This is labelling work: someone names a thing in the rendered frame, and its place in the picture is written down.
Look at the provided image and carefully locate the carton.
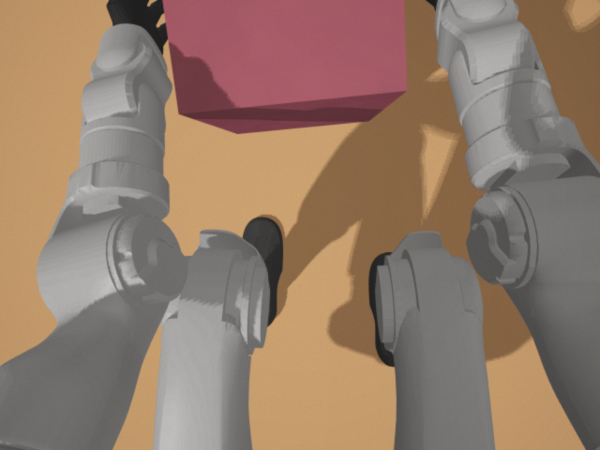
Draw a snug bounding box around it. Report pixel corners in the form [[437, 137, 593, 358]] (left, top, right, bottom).
[[162, 0, 407, 134]]

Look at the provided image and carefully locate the robot right upper arm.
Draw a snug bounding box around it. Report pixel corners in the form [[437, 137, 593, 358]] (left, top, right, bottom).
[[466, 175, 600, 450]]

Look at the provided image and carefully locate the right robot forearm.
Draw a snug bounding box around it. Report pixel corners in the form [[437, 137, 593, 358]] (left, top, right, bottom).
[[435, 0, 600, 191]]

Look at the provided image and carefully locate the right robot foot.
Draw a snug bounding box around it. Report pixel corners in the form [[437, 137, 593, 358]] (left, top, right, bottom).
[[368, 252, 395, 367]]

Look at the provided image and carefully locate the left robot forearm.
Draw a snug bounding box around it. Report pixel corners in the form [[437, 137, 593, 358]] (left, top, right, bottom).
[[47, 23, 173, 242]]

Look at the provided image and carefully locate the robot left hand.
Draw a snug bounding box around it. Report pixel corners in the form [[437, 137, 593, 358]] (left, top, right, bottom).
[[107, 0, 168, 55]]

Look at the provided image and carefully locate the left robot thigh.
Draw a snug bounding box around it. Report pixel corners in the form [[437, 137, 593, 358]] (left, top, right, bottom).
[[153, 247, 270, 450]]

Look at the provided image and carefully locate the robot left upper arm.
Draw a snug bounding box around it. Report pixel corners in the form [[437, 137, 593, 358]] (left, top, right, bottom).
[[0, 212, 188, 450]]

